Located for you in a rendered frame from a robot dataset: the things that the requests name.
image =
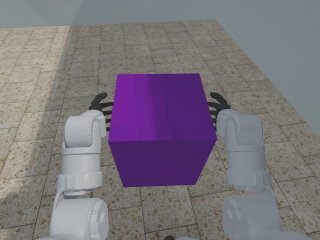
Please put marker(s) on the left robot hand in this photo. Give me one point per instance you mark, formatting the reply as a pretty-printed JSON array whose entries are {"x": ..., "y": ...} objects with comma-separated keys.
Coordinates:
[{"x": 96, "y": 105}]

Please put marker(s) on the left robot upper arm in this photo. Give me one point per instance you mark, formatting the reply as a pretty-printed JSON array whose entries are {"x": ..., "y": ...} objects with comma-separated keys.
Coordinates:
[{"x": 79, "y": 219}]

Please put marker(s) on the right robot upper arm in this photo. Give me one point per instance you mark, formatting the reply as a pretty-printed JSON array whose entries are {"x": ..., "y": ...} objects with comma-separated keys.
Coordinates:
[{"x": 254, "y": 217}]

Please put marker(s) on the robot left forearm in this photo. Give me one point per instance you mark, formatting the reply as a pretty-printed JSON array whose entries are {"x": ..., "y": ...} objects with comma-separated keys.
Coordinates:
[{"x": 81, "y": 146}]

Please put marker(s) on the robot right forearm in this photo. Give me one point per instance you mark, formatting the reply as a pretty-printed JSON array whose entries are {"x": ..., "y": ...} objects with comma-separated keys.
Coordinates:
[{"x": 243, "y": 134}]

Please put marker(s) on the right robot hand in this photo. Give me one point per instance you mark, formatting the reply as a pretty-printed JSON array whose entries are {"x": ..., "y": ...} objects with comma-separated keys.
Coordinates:
[{"x": 219, "y": 107}]

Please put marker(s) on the carton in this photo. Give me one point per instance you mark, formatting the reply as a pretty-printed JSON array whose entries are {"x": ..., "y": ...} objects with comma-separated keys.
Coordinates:
[{"x": 161, "y": 130}]

